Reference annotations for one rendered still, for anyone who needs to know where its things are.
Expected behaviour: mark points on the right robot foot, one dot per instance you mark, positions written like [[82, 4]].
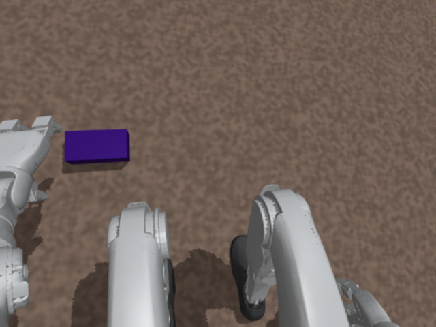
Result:
[[239, 270]]

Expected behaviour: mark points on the small box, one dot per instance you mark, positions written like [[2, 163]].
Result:
[[97, 146]]

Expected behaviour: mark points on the left robot hand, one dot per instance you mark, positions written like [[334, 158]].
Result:
[[26, 149]]

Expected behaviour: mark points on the left robot arm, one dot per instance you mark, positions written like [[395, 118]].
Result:
[[15, 186]]

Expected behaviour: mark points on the right robot hand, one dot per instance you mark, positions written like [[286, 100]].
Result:
[[366, 311]]

